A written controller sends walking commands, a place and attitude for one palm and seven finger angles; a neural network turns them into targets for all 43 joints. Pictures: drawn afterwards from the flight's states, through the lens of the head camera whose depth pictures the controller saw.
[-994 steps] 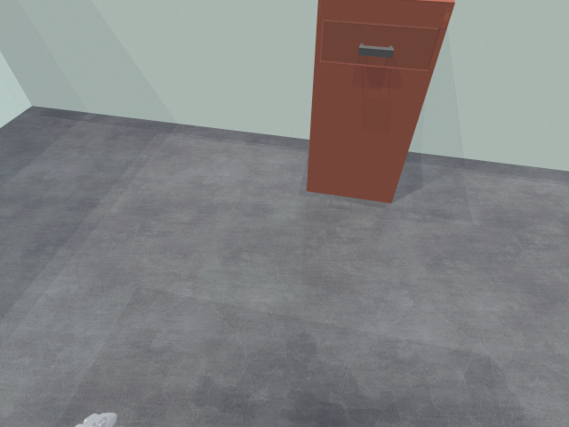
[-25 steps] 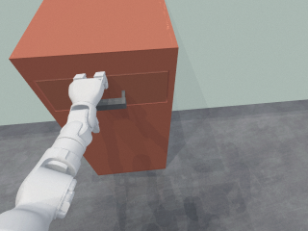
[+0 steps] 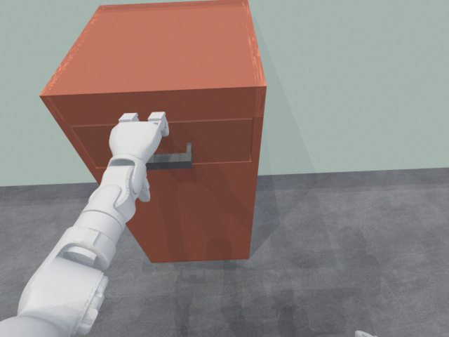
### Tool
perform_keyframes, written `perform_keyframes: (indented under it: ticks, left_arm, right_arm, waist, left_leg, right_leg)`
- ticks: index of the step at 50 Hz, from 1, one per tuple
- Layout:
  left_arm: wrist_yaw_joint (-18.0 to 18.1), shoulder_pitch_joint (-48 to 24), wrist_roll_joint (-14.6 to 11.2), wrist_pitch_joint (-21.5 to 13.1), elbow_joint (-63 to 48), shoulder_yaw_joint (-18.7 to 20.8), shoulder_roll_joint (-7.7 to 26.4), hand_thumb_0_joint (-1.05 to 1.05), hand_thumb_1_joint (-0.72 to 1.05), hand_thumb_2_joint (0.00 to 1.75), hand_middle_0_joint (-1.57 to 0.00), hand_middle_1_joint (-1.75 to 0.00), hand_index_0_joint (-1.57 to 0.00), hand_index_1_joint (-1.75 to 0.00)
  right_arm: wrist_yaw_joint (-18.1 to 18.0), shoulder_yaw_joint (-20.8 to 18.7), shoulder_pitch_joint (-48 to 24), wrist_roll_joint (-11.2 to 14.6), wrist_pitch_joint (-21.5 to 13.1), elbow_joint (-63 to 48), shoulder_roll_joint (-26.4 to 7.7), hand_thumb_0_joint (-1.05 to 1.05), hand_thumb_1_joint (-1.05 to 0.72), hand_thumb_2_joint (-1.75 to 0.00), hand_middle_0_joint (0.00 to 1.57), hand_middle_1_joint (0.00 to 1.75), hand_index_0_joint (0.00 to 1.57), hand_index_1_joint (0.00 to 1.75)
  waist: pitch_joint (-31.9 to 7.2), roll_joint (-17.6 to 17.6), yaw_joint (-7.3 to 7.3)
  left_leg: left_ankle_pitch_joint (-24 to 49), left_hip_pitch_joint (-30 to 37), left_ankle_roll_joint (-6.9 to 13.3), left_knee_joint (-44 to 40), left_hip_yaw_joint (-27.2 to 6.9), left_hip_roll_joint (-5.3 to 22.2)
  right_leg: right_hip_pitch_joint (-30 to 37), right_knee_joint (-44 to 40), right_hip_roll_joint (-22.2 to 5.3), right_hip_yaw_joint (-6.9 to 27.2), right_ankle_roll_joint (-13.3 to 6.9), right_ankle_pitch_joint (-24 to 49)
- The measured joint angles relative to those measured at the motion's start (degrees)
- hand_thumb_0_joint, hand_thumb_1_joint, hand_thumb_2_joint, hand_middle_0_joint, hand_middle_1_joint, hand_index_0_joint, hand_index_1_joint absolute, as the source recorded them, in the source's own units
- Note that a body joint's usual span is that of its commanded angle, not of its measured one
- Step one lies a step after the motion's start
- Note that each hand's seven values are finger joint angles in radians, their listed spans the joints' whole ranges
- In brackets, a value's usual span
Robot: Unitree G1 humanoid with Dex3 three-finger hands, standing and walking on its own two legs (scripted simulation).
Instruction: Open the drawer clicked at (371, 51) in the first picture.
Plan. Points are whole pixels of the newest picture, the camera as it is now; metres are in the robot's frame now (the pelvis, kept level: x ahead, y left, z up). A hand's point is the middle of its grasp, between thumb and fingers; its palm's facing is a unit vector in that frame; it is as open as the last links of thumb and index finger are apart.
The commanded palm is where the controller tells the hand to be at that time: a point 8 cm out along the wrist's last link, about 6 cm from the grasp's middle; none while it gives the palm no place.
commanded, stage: re-aim the fingers above the handle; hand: left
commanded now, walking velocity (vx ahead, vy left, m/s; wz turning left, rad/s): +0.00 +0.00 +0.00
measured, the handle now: (166, 154) +0.51 +0.14 +0.01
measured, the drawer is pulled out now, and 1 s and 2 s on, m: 0.00 0.00 0.00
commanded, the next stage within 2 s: lower the fingers behind the handle in 1.86 s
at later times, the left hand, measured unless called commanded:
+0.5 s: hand (137, 157) +0.44 +0.18 +0.07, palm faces +0.01 -0.02 -1.00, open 13.8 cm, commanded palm +0.42 +0.18 +0.13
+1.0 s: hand (144, 151) +0.46 +0.17 +0.07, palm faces +0.01 -0.02 -1.00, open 13.7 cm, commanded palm +0.43 +0.18 +0.12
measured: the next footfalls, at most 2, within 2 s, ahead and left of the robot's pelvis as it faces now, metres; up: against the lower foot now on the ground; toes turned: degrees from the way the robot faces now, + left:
none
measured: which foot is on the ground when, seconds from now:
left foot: down 0.00-1.00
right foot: down 0.00-1.00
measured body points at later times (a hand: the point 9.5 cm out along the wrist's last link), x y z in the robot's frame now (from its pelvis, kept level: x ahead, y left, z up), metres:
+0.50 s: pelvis +0.00 +0.00 +0.00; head +0.03 -0.02 +0.45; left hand +0.44 +0.18 +0.12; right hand +0.05 -0.27 -0.14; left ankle +0.00 +0.11 -0.72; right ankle -0.05 -0.10 -0.72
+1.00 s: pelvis -0.01 +0.01 +0.00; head +0.03 -0.01 +0.45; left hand +0.45 +0.17 +0.12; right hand +0.04 -0.25 -0.14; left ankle +0.00 +0.11 -0.72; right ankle -0.05 -0.10 -0.72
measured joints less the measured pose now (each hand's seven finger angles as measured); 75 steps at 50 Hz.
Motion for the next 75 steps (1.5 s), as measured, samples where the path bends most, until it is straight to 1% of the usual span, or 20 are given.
perform_keyframes:
  ticks: [4,6,8,10,13,17,20,23,26,31,34,37,41,44,47,51,57,62,67,75]
  left_arm:
    - [1.2,-1.4,0.0,1.8,2.3,0.7,0.2,0.00,-0.49,0.30,-0.32,-1.20,-0.32,-1.21]
    - [0.9,-2.4,-0.3,3.1,3.9,0.7,0.5,0.00,-0.49,0.30,-0.32,-1.20,-0.32,-1.21]
    - [-0.2,-3.0,-0.8,3.5,4.5,0.7,0.7,0.00,-0.49,0.30,-0.32,-1.20,-0.32,-1.21]
    - [-1.3,-2.9,-1.2,3.1,4.0,0.8,0.7,0.00,-0.49,0.30,-0.32,-1.20,-0.32,-1.21]
    - [-2.2,-1.9,-1.4,1.2,2.6,1.5,0.5,0.00,-0.49,0.30,-0.32,-1.20,-0.32,-1.21]
    - [-1.2,0.1,-0.6,-0.9,1.2,3.3,0.5,0.00,-0.49,0.30,-0.32,-1.20,-0.32,-1.21]
    - [0.3,1.2,0.0,-0.5,1.2,3.7,1.0,0.00,-0.49,0.30,-0.32,-1.20,-0.32,-1.21]
    - [1.0,0.9,0.1,0.7,2.4,3.5,1.6,0.00,-0.49,0.30,-0.32,-1.20,-0.32,-1.21]
    - [0.5,0.2,-0.4,1.6,2.7,2.3,1.9,0.00,-0.49,0.30,-0.32,-1.20,-0.32,-1.21]
    - [-0.5,-2.1,-1.2,1.3,3.7,0.0,1.2,-0.01,-0.49,0.30,-0.32,-1.20,-0.32,-1.21]
    - [-0.5,-3.6,-0.9,0.7,4.7,-0.2,0.5,-0.01,-0.49,0.30,-0.32,-1.20,-0.32,-1.21]
    - [0.5,-5.1,-0.2,0.6,6.0,0.3,-0.2,-0.01,-0.49,0.30,-0.32,-1.20,-0.32,-1.21]
    - [2.0,-6.2,0.7,1.8,7.5,1.3,-0.8,0.00,-0.49,0.30,-0.34,-1.22,-0.32,-1.21]
    - [2.5,-5.9,1.2,1.8,7.7,2.2,-0.8,0.00,-0.49,0.30,-0.35,-1.25,-0.34,-1.22]
    - [2.3,-5.7,1.1,2.5,8.3,3.0,-0.6,0.00,-0.49,0.30,-0.35,-1.24,-0.34,-1.23]
    - [1.3,-4.9,0.6,3.4,8.4,3.1,0.5,0.00,-0.49,0.30,-0.34,-1.23,-0.34,-1.23]
    - [-0.1,-3.4,-0.2,1.7,6.0,1.7,1.2,0.00,-0.49,0.30,-0.33,-1.21,-0.33,-1.22]
    - [1.0,-3.3,0.2,0.2,5.0,1.7,0.8,0.00,-0.49,0.30,-0.32,-1.21,-0.32,-1.21]
    - [2.0,-4.9,0.4,1.9,7.1,1.9,0.6,0.00,-0.49,0.30,-0.33,-1.21,-0.32,-1.21]
    - [1.0,-6.8,-0.1,3.9,8.6,0.6,-0.1,0.00,-0.49,0.30,-0.34,-1.22,-0.34,-1.24]
  right_arm:
    - [0.1,0.3,0.1,0.0,0.2,0.9,0.1,0.01,-0.91,-0.90,0.20,0.30,0.20,0.30]
    - [0.1,0.5,0.4,0.2,0.3,1.2,0.2,0.01,-0.91,-0.90,0.20,0.30,0.20,0.30]
    - [0.0,0.5,1.0,0.1,0.4,1.3,0.3,0.01,-0.91,-0.90,0.20,0.30,0.20,0.30]
    - [0.0,0.4,1.8,0.1,0.4,1.3,0.4,0.01,-0.91,-0.90,0.20,0.30,0.20,0.30]
    - [-0.1,0.3,2.8,0.0,0.5,1.4,0.3,0.01,-0.91,-0.90,0.20,0.30,0.20,0.30]
    - [0.0,0.2,3.4,-0.1,0.7,1.6,0.2,0.01,-0.91,-0.90,0.20,0.30,0.20,0.30]
    - [0.2,0.1,3.6,0.1,0.5,1.6,0.2,0.01,-0.91,-0.90,0.20,0.30,0.20,0.30]
    - [0.2,0.1,3.3,0.3,0.2,1.7,0.1,0.01,-0.91,-0.90,0.20,0.30,0.20,0.30]
    - [0.1,-0.3,3.1,0.4,-0.3,1.8,0.1,0.01,-0.91,-0.90,0.20,0.30,0.20,0.30]
    - [-0.2,-0.2,2.4,0.4,-0.9,2.1,-0.1,0.01,-0.91,-0.90,0.20,0.30,0.20,0.30]
    - [-0.2,0.0,1.8,0.3,-1.2,1.8,0.0,0.01,-0.91,-0.90,0.20,0.30,0.20,0.30]
    - [0.0,0.2,1.6,0.1,-1.3,1.4,0.1,0.01,-0.91,-0.90,0.20,0.30,0.20,0.30]
    - [0.3,0.5,1.8,-0.1,-1.2,1.1,0.4,0.01,-0.91,-0.90,0.20,0.30,0.20,0.30]
    - [0.2,0.8,2.3,-0.2,-0.6,1.2,0.6,0.01,-0.91,-0.90,0.20,0.30,0.20,0.30]
    - [0.1,1.0,2.8,0.0,-0.2,1.3,0.8,0.01,-0.91,-0.90,0.20,0.30,0.20,0.30]
    - [-0.1,0.9,3.7,0.1,-0.1,1.2,1.0,0.01,-0.91,-0.90,0.20,0.30,0.20,0.30]
    - [-0.2,0.1,4.8,0.1,-0.8,1.6,0.6,0.01,-0.91,-0.90,0.20,0.30,0.20,0.30]
    - [0.0,-0.2,4.4,-0.1,-1.1,2.2,0.2,0.01,-0.91,-0.90,0.20,0.30,0.20,0.30]
    - [0.2,0.0,3.3,0.0,-1.2,2.1,0.0,0.01,-0.91,-0.90,0.20,0.30,0.20,0.30]
    - [0.1,0.4,2.9,0.1,-0.9,1.6,0.3,0.01,-0.91,-0.90,0.20,0.30,0.20,0.30]
  waist:
    - [-0.1,0.3,-0.48]
    - [0.0,0.4,-0.83]
    - [0.0,0.5,-1.05]
    - [-0.1,0.6,-1.13]
    - [-0.2,0.8,-1.19]
    - [-0.5,0.7,-1.30]
    - [-0.6,0.6,-1.29]
    - [-0.2,0.5,-1.28]
    - [0.1,0.5,-1.10]
    - [0.3,0.2,-1.05]
    - [0.3,0.0,-1.34]
    - [0.1,0.0,-1.67]
    - [-0.3,0.0,-1.94]
    - [-0.6,0.2,-1.92]
    - [-0.7,0.3,-2.10]
    - [-0.5,0.4,-2.32]
    - [0.0,0.3,-1.92]
    - [-0.1,0.2,-1.76]
    - [-0.2,0.1,-2.03]
    - [-0.5,0.1,-1.83]
  left_leg:
    - [0.1,-0.2,-0.1,-0.1,0.0,0.1]
    - [0.2,-0.2,-0.2,-0.2,0.1,0.2]
    - [0.4,-0.1,-0.2,-0.5,0.1,0.2]
    - [0.5,0.0,-0.2,-0.8,0.2,0.2]
    - [0.5,0.4,-0.1,-1.1,0.5,0.3]
    - [0.5,0.7,-0.1,-1.3,1.1,0.5]
    - [0.5,0.7,-0.1,-1.3,1.3,0.5]
    - [0.6,0.7,0.0,-1.3,1.1,0.5]
    - [0.8,0.5,0.1,-1.2,0.7,0.3]
    - [1.0,0.2,0.3,-0.9,0.1,-0.1]
    - [0.9,-0.4,0.4,-0.6,0.2,-0.2]
    - [0.8,-1.3,0.6,-0.1,0.6,-0.2]
    - [0.6,-2.3,0.7,0.3,1.1,-0.1]
    - [0.5,-2.4,0.8,0.4,1.5,0.0]
    - [0.5,-2.1,0.8,0.1,1.8,0.1]
    - [0.6,-1.7,0.8,-0.2,1.8,0.2]
    - [0.6,-1.4,0.8,-0.2,1.2,0.2]
    - [0.5,-1.7,0.7,0.2,1.0,0.1]
    - [0.4,-2.0,0.7,0.3,1.0,0.1]
    - [0.5,-2.1,0.6,0.2,0.6,0.0]
  right_leg:
    - [-0.3,0.1,0.1,0.1,-0.1,0.1]
    - [-0.4,0.0,0.1,0.1,-0.1,0.2]
    - [-0.4,-0.2,0.2,0.1,-0.1,0.3]
    - [-0.3,-0.5,0.2,0.3,-0.1,0.5]
    - [0.0,-0.7,0.2,0.5,-0.1,0.6]
    - [0.0,-0.7,0.4,1.1,-0.1,0.6]
    - [-0.1,-0.7,0.5,1.4,0.0,0.7]
    - [0.0,-0.8,0.4,1.2,0.0,0.8]
    - [0.2,-1.0,0.3,0.8,0.1,1.0]
    - [0.2,-1.1,-0.1,0.2,0.3,1.1]
    - [-0.4,-0.7,-0.2,0.2,0.4,1.1]
    - [-1.5,-0.1,-0.2,0.6,0.6,1.0]
    - [-2.7,0.5,-0.2,1.1,0.8,0.9]
    - [-3.0,0.6,-0.1,1.5,0.9,0.9]
    - [-2.8,0.4,0.0,1.8,0.9,1.0]
    - [-2.3,-0.1,0.1,1.8,0.8,1.2]
    - [-1.6,-0.5,0.1,1.3,0.8,1.2]
    - [-1.8,-0.2,0.0,1.0,0.7,1.0]
    - [-2.2,0.0,0.0,1.0,0.7,1.0]
    - [-2.2,0.0,-0.1,0.6,0.6,0.9]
